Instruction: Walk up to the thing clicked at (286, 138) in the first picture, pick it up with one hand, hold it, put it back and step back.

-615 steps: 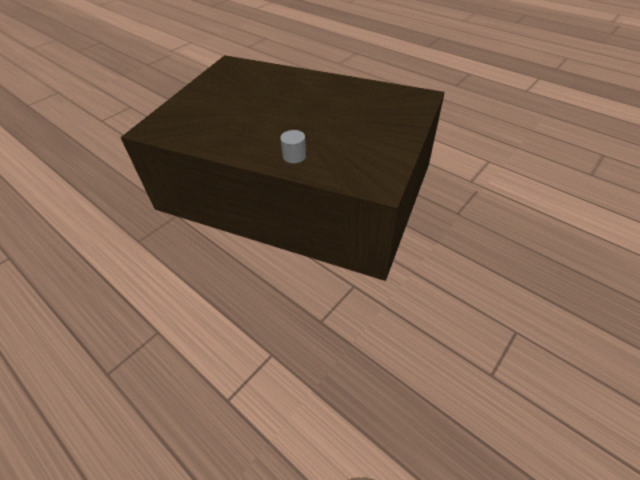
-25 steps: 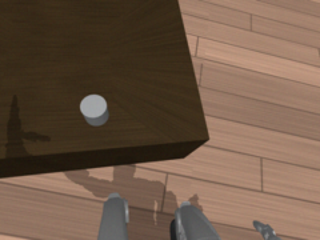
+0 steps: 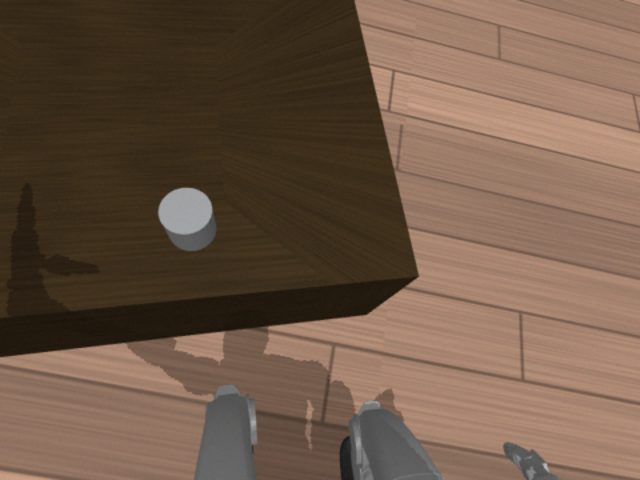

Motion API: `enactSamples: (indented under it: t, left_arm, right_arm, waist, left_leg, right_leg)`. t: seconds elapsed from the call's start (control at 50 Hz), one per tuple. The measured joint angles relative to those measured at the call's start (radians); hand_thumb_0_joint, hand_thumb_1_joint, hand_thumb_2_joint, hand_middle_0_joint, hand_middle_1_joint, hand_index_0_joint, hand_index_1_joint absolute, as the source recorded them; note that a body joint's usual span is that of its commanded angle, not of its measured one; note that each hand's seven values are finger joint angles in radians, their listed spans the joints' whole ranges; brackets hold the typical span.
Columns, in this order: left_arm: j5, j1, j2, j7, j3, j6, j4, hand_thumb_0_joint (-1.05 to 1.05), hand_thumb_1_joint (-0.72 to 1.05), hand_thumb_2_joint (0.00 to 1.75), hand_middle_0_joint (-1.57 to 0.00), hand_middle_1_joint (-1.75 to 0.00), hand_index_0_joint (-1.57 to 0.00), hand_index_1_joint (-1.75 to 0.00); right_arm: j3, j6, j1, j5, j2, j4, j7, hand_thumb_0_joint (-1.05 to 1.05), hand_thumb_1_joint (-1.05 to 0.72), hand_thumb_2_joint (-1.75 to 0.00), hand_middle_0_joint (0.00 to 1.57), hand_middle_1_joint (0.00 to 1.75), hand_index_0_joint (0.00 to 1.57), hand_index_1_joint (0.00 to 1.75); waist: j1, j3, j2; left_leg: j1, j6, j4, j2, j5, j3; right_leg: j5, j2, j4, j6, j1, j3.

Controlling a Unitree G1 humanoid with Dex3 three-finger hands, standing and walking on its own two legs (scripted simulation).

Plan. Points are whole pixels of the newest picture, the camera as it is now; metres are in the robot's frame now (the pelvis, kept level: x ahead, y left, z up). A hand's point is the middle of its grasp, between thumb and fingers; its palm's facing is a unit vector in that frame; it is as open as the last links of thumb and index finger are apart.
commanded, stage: go down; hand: left
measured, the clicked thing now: (189, 220) +0.51 +0.19 -0.24
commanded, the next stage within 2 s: approach in 1.78 s
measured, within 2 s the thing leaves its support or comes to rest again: neither
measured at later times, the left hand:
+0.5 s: hand out of the picture +0.43 +0.39 +0.06, palm faces +0.18 -0.98 -0.01, open 16.7 cm
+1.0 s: hand out of the picture +0.43 +0.39 +0.06, palm faces +0.17 -0.98 -0.01, open 16.7 cm
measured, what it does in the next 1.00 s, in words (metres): stands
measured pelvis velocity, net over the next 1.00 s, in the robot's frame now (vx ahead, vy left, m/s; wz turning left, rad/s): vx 0.00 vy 0.00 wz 0.00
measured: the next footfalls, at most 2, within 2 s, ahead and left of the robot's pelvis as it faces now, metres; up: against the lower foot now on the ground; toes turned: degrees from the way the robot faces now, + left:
none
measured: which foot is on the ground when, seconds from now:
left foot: down 0.00-1.00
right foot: down 0.00-1.00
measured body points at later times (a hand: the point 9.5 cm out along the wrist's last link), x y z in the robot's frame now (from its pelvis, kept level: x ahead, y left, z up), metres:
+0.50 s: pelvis +0.00 +0.00 +0.00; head +0.17 +0.06 +0.41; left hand +0.42 +0.44 +0.06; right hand +0.08 -0.28 -0.09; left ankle +0.05 +0.12 -0.63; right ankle -0.02 -0.17 -0.63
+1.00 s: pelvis +0.00 +0.00 +0.00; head +0.17 +0.06 +0.41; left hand +0.42 +0.45 +0.07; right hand +0.07 -0.27 -0.10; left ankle +0.05 +0.12 -0.63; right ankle -0.02 -0.17 -0.63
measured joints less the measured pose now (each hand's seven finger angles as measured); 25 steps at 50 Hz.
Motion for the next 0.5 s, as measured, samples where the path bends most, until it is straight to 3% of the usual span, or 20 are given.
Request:
enactSamples:
  t: [0.5]
  left_arm:
    - [-0.04, 0.035, -0.013, -0.026, 0.024, -0.028, -0.026, -0.01, -0.32, 0.07, -0.04, -0.02, -0.02, -0.02]
  right_arm:
    - [0.002, 0.0, -0.013, 0.007, -0.003, -0.001, -0.009, 0.01, -0.91, -0.89, 0.21, 0.3, 0.21, 0.3]
  waist:
    - [0.006, -0.001, -0.003]
  left_leg:
    - [-0.009, -0.006, 0.01, 0.003, -0.007, -0.002]
  right_leg:
    - [-0.011, 0.003, 0.017, -0.003, -0.013, 0.001]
